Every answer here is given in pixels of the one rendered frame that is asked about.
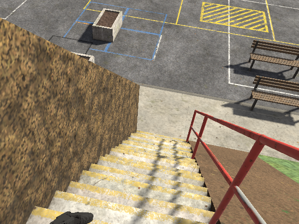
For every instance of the stairs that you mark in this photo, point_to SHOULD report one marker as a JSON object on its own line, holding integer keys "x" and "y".
{"x": 147, "y": 179}

